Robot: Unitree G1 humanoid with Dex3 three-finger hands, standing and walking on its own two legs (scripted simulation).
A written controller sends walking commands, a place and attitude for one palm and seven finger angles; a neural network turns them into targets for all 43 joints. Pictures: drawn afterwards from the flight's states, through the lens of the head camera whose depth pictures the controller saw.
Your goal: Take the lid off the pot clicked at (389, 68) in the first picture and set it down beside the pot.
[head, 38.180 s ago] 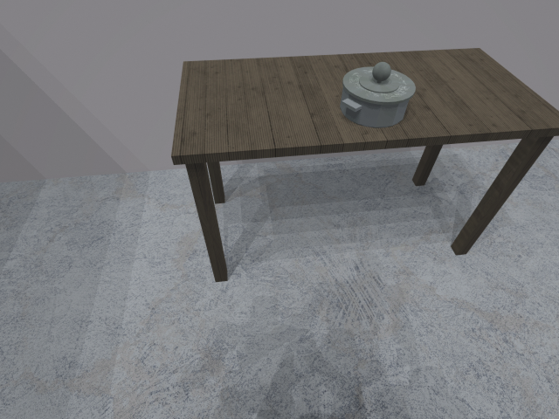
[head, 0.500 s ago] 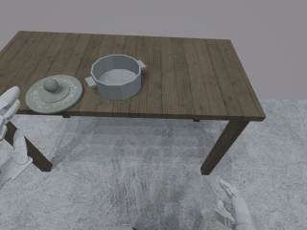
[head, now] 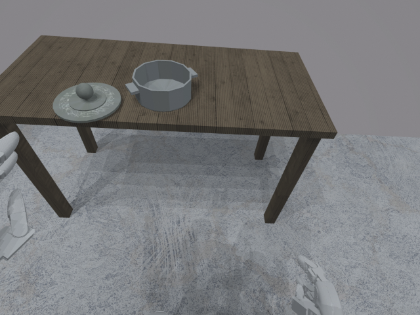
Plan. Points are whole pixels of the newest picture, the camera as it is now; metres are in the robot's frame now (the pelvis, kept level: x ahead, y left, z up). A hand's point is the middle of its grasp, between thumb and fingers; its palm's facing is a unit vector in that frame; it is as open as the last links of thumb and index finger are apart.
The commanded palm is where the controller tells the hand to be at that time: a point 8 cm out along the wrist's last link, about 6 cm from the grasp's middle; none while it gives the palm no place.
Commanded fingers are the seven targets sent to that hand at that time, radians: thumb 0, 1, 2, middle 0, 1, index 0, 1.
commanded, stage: stop stepping back and stand still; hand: left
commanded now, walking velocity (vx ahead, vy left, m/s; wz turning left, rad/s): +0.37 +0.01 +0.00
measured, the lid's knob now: (84, 91) +0.73 +0.42 -0.01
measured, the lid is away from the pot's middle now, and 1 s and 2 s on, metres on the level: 0.25 0.25 0.25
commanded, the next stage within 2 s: let the arm hang, fingers relaxed in 1.60 s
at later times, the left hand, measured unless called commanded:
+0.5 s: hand out of the picture +0.09 +0.25 +0.19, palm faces +0.38 -0.81 -0.44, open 7.4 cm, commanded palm +0.05 +0.29 +0.19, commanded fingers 0.00 0.90 0.90 -0.20 -0.30 -0.20 -0.30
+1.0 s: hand out of the picture +0.04 +0.17 -0.16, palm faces +0.18 -0.97 -0.13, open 7.0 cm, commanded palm none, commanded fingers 0.00 0.90 0.90 -0.20 -0.30 -0.20 -0.30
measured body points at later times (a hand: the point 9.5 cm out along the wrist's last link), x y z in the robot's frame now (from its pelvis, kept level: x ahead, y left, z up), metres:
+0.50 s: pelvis -0.07 +0.00 +0.02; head -0.10 +0.02 +0.46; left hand +0.07 +0.29 +0.22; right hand +0.07 -0.22 -0.06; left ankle -0.08 +0.12 -0.72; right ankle -0.06 -0.10 -0.70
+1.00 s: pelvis -0.03 -0.01 -0.01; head +0.01 +0.01 +0.44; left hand +0.03 +0.22 -0.15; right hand +0.02 -0.25 -0.15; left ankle -0.06 +0.13 -0.72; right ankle -0.01 -0.10 -0.73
